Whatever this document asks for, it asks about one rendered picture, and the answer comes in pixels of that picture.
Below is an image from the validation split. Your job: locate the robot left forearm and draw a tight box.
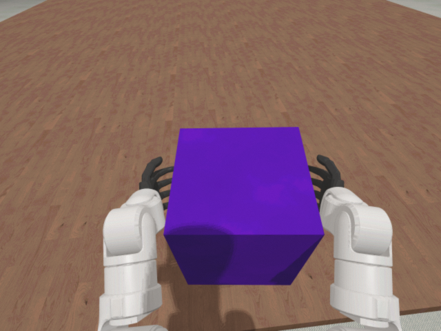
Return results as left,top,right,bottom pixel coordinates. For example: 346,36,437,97
98,188,165,331

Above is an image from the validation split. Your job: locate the robot right forearm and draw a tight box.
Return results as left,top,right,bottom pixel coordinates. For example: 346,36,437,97
320,187,402,331

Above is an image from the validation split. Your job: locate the left robot hand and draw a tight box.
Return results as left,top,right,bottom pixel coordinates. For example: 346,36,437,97
139,157,174,210

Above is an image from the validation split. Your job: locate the right robot hand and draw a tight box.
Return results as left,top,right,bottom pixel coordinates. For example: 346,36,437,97
308,154,344,211

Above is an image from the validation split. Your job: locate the carton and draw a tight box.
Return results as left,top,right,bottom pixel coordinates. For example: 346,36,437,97
163,127,325,285

